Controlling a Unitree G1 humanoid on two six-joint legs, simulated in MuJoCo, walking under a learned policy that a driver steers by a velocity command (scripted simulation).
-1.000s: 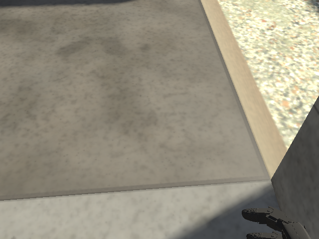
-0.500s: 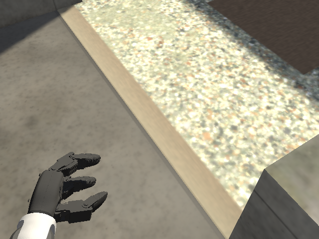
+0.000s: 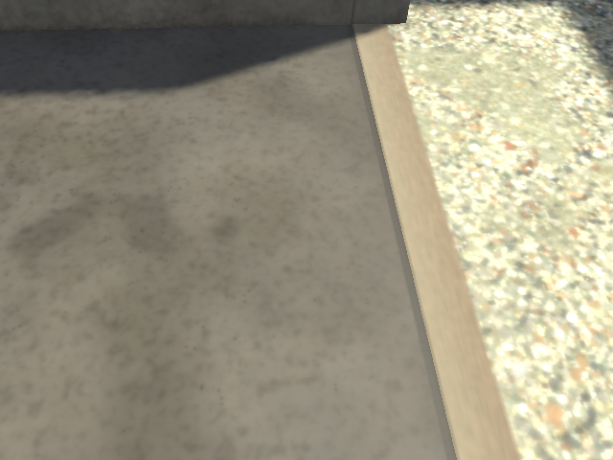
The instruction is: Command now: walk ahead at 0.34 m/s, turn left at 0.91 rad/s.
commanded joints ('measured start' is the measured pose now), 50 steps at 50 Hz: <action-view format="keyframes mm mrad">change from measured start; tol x32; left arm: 1 -146 98 13 -186 -13 -62 -26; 35 376 144 -17 54 35 -93 -42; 50 91 -3 -51 -55 51 -1 -104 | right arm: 1 264 -187 -47 -31 -8 -86 16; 34 -311 -32 90 -65 -80 -111 96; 40 337 -236 15 93 -111 -134 -1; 50 134 -29 58 178 -55 -191 5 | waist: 1 -87 263 -168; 17 18 186 -68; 21 143 -302 -183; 36 79 -131 7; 41 -138 247 -470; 50 48 118 44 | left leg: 1 522 327 -1107 -741 -975 332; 8 276 40 -435 -519 -134 134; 17 109 49 -638 -491 -245 129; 23 -389 -55 -258 432 -82 6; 32 -246 -4 -97 44 108 -70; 39 773 -5 -121 -240 39 14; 40 973 308 -458 -297 -381 29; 41 926 454 -875 -517 -648 50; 50 427 251 -122 -709 139 29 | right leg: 1 -645 180 301 557 10 -90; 19 288 161 225 -375 328 -34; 21 444 -236 915 -667 -269 -115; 38 48 3 271 -349 1237 -203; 41 -477 205 266 475 121 -201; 50 -603 37 223 391 447 -138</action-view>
